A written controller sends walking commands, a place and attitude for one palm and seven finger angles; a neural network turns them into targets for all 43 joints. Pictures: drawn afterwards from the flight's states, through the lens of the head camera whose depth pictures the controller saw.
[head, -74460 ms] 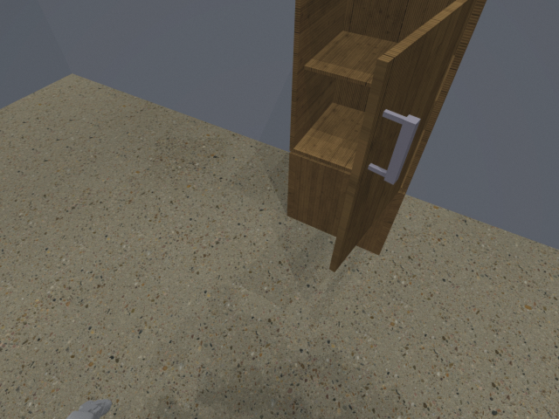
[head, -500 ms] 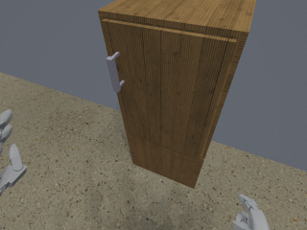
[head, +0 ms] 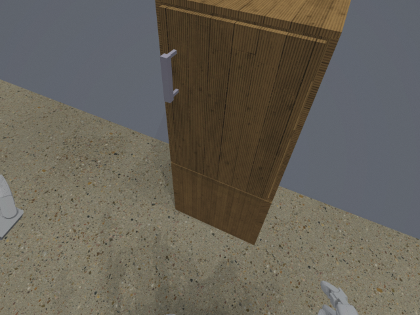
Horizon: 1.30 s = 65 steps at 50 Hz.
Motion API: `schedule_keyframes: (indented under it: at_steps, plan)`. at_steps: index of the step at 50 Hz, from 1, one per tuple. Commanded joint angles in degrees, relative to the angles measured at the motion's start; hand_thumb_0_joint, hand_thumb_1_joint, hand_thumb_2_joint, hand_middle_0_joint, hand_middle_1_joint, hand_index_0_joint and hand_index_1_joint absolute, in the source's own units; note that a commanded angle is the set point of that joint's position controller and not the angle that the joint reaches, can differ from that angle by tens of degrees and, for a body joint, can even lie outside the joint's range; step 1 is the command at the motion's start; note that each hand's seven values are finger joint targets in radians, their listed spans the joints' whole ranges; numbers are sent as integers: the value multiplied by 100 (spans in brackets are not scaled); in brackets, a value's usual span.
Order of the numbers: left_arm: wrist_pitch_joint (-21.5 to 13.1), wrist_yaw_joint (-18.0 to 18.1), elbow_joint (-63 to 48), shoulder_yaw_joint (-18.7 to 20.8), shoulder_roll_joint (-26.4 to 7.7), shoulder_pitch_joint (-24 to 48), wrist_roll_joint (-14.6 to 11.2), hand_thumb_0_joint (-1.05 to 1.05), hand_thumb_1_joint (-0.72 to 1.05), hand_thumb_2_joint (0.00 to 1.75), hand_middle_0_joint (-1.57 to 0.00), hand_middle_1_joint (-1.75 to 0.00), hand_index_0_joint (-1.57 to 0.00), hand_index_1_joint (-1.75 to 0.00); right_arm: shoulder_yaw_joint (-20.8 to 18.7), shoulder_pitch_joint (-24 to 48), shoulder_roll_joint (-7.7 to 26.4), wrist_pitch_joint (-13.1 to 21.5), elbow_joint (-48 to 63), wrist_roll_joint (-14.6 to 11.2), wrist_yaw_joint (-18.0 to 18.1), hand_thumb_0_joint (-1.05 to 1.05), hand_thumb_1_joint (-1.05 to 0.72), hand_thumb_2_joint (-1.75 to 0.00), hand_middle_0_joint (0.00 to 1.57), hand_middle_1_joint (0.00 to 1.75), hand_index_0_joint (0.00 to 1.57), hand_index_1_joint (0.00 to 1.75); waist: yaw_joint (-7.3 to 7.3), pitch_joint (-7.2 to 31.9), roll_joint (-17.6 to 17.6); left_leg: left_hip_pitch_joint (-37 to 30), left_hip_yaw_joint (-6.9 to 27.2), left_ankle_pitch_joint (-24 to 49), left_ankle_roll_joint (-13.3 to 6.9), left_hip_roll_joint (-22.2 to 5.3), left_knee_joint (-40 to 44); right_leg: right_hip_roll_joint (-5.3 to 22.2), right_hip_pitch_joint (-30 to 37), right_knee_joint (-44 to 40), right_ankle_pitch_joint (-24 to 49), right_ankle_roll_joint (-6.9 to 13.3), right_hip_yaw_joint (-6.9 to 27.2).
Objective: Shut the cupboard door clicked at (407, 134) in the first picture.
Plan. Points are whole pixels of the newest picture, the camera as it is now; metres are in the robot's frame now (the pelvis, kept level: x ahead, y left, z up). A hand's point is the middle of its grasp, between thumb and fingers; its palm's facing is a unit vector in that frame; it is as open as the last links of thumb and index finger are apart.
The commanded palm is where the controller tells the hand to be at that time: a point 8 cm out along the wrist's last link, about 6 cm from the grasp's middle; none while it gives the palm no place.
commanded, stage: step back with the hand held close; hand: left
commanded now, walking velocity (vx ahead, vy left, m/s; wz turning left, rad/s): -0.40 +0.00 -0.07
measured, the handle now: (171, 76) +0.71 +0.15 +0.09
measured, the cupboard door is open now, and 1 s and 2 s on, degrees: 0 0 0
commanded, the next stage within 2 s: stop stepping back and stand still in 0.48 s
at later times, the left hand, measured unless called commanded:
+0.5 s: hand out of the picture +0.07 +0.28 +0.20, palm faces +0.57 -0.67 -0.48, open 7.4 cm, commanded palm +0.01 +0.30 +0.19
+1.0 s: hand out of the picture +0.02 +0.27 +0.19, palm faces +0.36 -0.81 -0.45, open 7.4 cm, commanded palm -0.04 +0.30 +0.19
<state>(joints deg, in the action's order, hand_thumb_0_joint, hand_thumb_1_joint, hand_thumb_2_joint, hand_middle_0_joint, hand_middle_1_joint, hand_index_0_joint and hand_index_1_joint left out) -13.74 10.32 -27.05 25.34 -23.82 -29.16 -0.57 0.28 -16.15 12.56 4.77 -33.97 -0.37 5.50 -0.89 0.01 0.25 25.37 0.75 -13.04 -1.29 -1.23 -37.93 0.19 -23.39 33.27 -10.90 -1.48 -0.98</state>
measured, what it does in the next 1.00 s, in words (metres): walks backwards: right foot, then left foot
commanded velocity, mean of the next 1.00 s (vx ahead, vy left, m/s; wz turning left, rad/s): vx -0.12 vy -0.04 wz -0.10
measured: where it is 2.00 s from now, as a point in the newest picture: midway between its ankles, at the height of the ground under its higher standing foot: outside the picture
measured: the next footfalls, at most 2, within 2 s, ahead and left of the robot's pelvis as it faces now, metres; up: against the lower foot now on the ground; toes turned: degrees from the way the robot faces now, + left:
right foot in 0.46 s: -0.03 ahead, -0.13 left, +0.00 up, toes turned +8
left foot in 0.68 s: -0.09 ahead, +0.13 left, +0.00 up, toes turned +6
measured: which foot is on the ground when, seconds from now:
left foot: down 0.00-0.46, up 0.48-0.66, down 0.68-1.00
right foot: down 0.00-0.30, up 0.32-0.44, down 0.46-0.68, up 0.70-1.00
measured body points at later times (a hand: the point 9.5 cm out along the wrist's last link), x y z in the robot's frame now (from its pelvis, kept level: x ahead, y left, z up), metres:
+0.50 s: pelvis -0.10 -0.01 -0.02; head -0.10 +0.00 +0.43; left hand +0.03 +0.31 +0.22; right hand +0.10 -0.22 -0.09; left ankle +0.07 +0.12 -0.71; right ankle -0.07 -0.14 -0.72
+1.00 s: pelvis -0.20 +0.01 +0.03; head -0.21 +0.04 +0.48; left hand -0.01 +0.31 +0.22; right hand -0.08 -0.22 -0.05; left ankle -0.14 +0.12 -0.72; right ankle -0.26 -0.07 -0.70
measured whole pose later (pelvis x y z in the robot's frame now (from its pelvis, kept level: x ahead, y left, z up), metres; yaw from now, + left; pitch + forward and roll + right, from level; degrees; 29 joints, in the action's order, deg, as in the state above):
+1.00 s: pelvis -0.20 +0.01 +0.03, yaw -4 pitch +1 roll -2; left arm -8.4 9.7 -28.9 24.6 -27.0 -33.3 -2.8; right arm 1.5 -17.0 9.2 4.1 -34.3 0.3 3.6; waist -2.2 4.0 -1.0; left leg 16.7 -8.0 -10.3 -0.2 -6.0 -22.6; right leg -2.9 -10.5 31.3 -23.7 1.0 -7.6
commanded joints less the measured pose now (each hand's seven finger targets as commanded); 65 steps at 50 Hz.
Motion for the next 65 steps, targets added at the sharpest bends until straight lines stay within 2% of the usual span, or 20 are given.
schedule_keyframes:
  at_steps: [1,5,9,12,16,21,22,24,28,32,34,36,39,47,49,52,53,56,61,65]
  plan:
    - [-449,99,-1066,830,-1061,174,21,0,90,90,-20,-30,-20,-30,-333,663,857,423,941,5,41,0,-90,-90,20,30,20,30,84,429,787,2206,609,-2711,-378,-646,1818,-119,2231,392,-218,87,475]
    - [-513,55,-932,841,-1030,175,36,0,90,90,-20,-30,-20,-30,-386,643,811,464,930,7,-32,0,-90,-90,20,30,20,30,61,152,258,2160,270,-2967,-290,-349,924,217,1403,-190,-877,292,1339]
    - [-472,85,-1250,661,-1125,550,-108,0,90,90,-20,-30,-20,-30,-338,579,647,377,700,46,-126,0,-90,-90,20,30,20,30,-39,341,-674,54,-54,-1729,58,62,-20,821,-653,-1465,-1953,520,1651]
    - [-502,140,-1423,759,-1277,714,-126,0,90,90,-20,-30,-20,-30,-378,578,728,330,658,41,-64,0,-90,-90,20,30,20,30,-103,431,-171,-304,201,-1943,-44,-108,450,532,-978,-1324,-2329,334,1140]
    - [-543,68,-1798,1046,-1274,709,-128,0,90,90,-20,-30,-20,-30,-486,875,708,423,785,61,12,0,-90,-90,20,30,20,30,109,982,1783,1787,1531,-2867,-618,-1749,2689,-614,1347,2683,-1226,-58,11]
    - [-456,-12,-1007,967,-1088,-347,-399,0,90,90,-20,-30,-20,-30,-505,1111,583,629,768,-101,-201,0,-90,-90,20,30,20,30,165,705,1531,544,-49,-1921,-57,-1512,1787,-192,787,693,-1918,313,-67]
    - [-453,-49,-820,1054,-1232,-420,-351,0,90,90,-20,-30,-20,-30,-503,1108,580,585,768,-81,-197,0,-90,-90,20,30,20,30,116,400,1031,490,-339,-1929,116,-1245,1202,155,418,-163,-2000,486,624]
    - [-549,73,-1104,1045,-1626,346,-132,0,90,90,-20,-30,-20,-30,-362,1122,396,477,686,44,-222,0,-90,-90,20,30,20,30,213,-101,-1293,39,-600,-1481,585,-126,-1964,2119,-1443,-2517,-1485,1291,3797]
    - [-95,32,-1240,491,-1269,1117,-78,0,90,90,-20,-30,-20,-30,-241,1040,315,254,585,79,-108,0,-90,-90,20,30,20,30,120,167,-1618,16,-148,-1361,460,-71,-2083,1316,-328,-1544,1360,1034,2182]
    - [-87,28,-1236,282,-1114,1594,-39,0,90,90,-20,-30,-20,-30,-231,817,533,259,490,45,49,0,-90,-90,20,30,20,30,13,634,175,-1499,-510,-189,249,68,1305,682,55,-578,1106,473,1351]
    - [-238,46,-1784,473,-1144,1483,-34,0,90,90,-20,-30,-20,-30,-401,707,858,421,799,-1,30,0,-90,-90,20,30,20,30,168,956,1752,-1656,926,687,-287,-1604,2070,-150,-180,828,-1004,33,582]
    - [-241,-11,-1733,671,-1149,896,-209,0,90,90,-20,-30,-20,-30,-412,669,647,608,809,14,-72,0,-90,-90,20,30,20,30,20,1031,2096,-1591,1429,-128,-471,-2033,2587,-255,-630,2532,-1821,-46,229]
    - [-117,-46,-1930,444,-819,223,-180,0,90,90,-20,-30,-20,-30,-393,771,607,636,761,12,-324,0,-90,-90,20,30,20,30,-3,589,839,-1426,893,-617,-498,-1893,2429,-17,-683,2646,-1161,-23,186]
    - [253,63,-1047,577,-1147,-130,-245,0,90,90,-20,-30,-20,-30,-198,819,607,169,832,68,-82,0,-90,-90,20,30,20,30,-17,328,1430,-718,24,-2550,66,-1257,3053,-538,1304,-359,-1447,246,-946]
    - [309,57,-1226,546,-1217,-61,-251,0,90,90,-20,-30,-20,-30,-208,706,626,92,819,77,-72,0,-90,-90,20,30,20,30,-98,545,1073,-538,-179,-1936,53,-908,2237,-297,2024,-1212,-1094,390,-701]
    - [244,128,-1332,1023,-1702,-3,-222,0,90,90,-20,-30,-20,-30,-197,662,580,39,792,117,-167,0,-90,-90,20,30,20,30,57,592,-603,770,-438,-925,152,-213,-763,1794,2043,-1946,11,1357,2033]
    - [65,187,-1297,1141,-1797,177,-258,0,90,90,-20,-30,-20,-30,-146,660,561,137,733,115,-202,0,-90,-90,20,30,20,30,80,515,-780,1157,-438,-841,217,-246,-1211,1998,2288,-1719,1623,1532,1909]
    - [17,142,-949,651,-1172,117,-204,0,90,90,-20,-30,-20,-30,-262,689,621,182,558,-43,-178,0,-90,-90,20,30,20,30,37,69,-811,1136,-205,-756,225,-298,-1445,1705,1906,-1253,2552,1364,1421]
    - [-199,124,-1004,415,-1152,864,-91,0,90,90,-20,-30,-20,-30,-246,766,575,305,402,37,-47,0,-90,-90,20,30,20,30,21,-285,-237,-835,-675,136,86,-64,234,1198,462,-1410,-57,887,800]
    - [-270,71,-1198,627,-1176,512,-150,0,90,90,-20,-30,-20,-30,-353,681,783,402,548,-14,-6,0,-90,-90,20,30,20,30,27,118,855,-1822,479,814,-316,-726,1205,262,244,-85,7,250,329]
